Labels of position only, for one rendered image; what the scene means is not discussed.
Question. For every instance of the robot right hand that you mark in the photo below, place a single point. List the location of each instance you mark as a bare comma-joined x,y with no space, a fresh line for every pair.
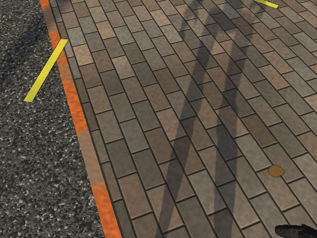
295,231

